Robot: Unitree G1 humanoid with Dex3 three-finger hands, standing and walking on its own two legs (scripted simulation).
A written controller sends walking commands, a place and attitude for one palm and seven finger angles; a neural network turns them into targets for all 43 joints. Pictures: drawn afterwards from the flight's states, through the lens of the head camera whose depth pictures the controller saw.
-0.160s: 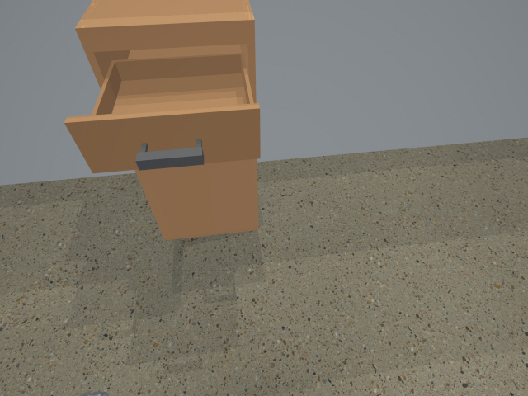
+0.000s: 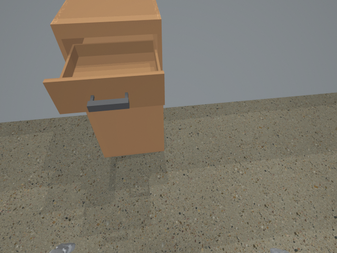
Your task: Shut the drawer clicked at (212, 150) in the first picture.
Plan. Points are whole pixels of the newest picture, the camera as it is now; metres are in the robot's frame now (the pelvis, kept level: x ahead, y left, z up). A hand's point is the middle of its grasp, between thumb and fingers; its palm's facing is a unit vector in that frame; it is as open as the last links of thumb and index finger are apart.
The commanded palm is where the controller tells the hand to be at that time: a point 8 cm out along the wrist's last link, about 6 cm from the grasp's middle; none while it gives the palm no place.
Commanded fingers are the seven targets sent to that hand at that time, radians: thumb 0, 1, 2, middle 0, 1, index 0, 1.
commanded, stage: stand and wait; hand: left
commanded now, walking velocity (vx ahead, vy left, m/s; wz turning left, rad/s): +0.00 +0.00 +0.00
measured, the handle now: (109, 100) +0.57 +0.24 +0.02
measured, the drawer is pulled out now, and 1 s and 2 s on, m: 0.30 0.30 0.30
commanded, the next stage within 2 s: look at it before walking up in 0.74 s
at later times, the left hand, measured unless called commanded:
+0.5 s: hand out of the picture +0.05 +0.22 -0.15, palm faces -0.02 -0.95 -0.32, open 7.4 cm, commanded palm none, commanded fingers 0.00 0.90 0.90 -0.20 -0.30 -0.20 -0.30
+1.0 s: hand out of the picture +0.04 +0.22 -0.15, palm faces -0.02 -0.95 -0.30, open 7.4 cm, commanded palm none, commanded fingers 0.00 0.90 0.90 -0.20 -0.30 -0.20 -0.30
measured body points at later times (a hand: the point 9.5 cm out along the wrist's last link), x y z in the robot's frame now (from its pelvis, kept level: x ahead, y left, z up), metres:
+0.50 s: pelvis -0.01 -0.02 +0.01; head -0.01 -0.02 +0.45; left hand +0.05 +0.27 -0.13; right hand +0.05 -0.30 -0.14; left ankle -0.01 +0.12 -0.74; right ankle -0.01 -0.12 -0.74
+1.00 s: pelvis -0.02 -0.02 +0.01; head -0.02 -0.02 +0.46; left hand +0.04 +0.27 -0.13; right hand +0.04 -0.30 -0.14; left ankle -0.01 +0.12 -0.74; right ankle -0.01 -0.12 -0.74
